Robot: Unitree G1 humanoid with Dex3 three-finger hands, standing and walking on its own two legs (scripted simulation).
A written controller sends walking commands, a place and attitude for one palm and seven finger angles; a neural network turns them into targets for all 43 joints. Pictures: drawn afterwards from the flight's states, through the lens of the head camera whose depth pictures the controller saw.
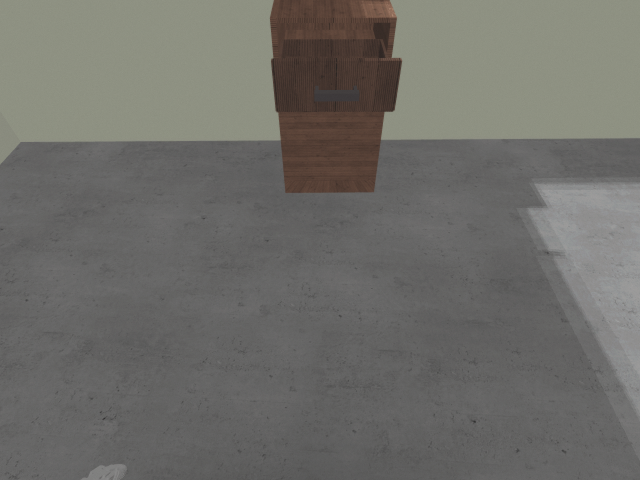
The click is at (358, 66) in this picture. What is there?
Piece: drawer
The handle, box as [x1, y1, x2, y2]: [314, 86, 358, 101]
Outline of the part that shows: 315,86 314,101 358,100 358,90 356,89 356,86 353,86 352,90 319,90 318,86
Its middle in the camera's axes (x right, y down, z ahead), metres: +0.04 -0.44 +1.17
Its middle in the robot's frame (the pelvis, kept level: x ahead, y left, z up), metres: +1.17 +0.02 -0.09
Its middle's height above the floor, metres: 0.69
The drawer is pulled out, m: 0.30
